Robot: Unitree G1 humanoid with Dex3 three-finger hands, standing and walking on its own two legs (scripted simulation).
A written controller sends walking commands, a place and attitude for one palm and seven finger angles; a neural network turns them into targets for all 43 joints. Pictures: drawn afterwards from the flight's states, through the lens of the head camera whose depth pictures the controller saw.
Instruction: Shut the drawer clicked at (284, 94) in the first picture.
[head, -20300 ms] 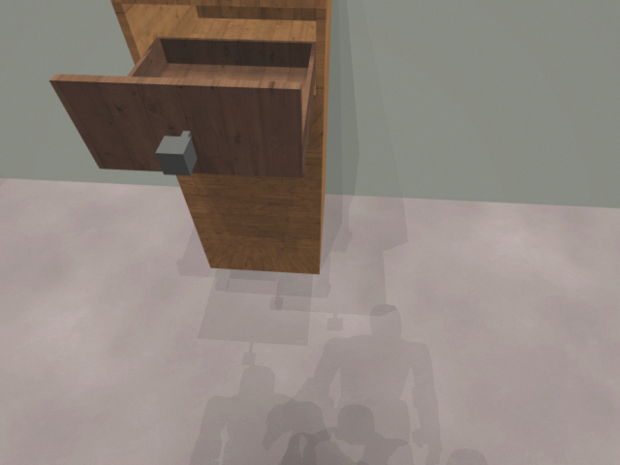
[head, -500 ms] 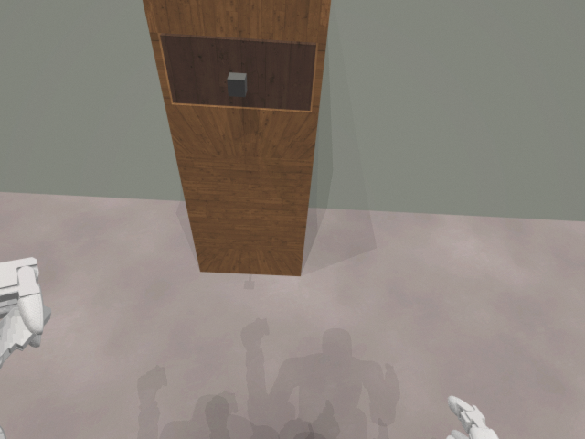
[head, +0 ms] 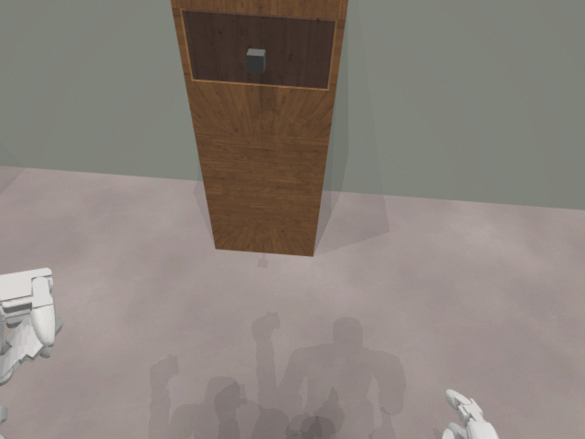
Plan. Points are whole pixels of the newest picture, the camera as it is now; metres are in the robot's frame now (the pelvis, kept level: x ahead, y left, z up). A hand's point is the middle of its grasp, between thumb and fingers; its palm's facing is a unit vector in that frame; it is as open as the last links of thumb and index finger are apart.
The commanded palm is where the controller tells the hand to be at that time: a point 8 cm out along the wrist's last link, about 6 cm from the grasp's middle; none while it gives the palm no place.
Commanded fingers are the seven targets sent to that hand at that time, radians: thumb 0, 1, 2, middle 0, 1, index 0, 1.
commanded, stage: stop stepping back and stand still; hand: left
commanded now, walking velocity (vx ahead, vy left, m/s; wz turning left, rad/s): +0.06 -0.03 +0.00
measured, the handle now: (257, 57) +0.98 +0.16 +0.10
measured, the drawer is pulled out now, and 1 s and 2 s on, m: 0.00 0.00 0.00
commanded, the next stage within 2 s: let the arm hang, fingers relaxed in 0.20 s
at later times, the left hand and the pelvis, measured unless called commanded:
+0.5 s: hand (135, 436) +0.15 +0.24 -0.12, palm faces +0.12 -0.94 -0.33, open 3.0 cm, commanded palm none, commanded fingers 0.00 0.90 0.90 -0.96 -1.12 -0.96 -1.12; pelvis +0.01 +0.01 -0.02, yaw +4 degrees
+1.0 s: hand out of the picture +0.01 +0.22 -0.16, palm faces +0.07 -0.97 -0.24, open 6.5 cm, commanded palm none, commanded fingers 0.00 0.90 0.90 -0.20 -0.30 -0.20 -0.30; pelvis +0.02 +0.03 +0.01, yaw +3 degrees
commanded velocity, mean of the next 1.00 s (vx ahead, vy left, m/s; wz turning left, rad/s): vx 0.01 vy -0.02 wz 0.00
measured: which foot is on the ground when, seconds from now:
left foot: up 0.00-0.02, down 0.04-1.00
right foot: down 0.00-1.00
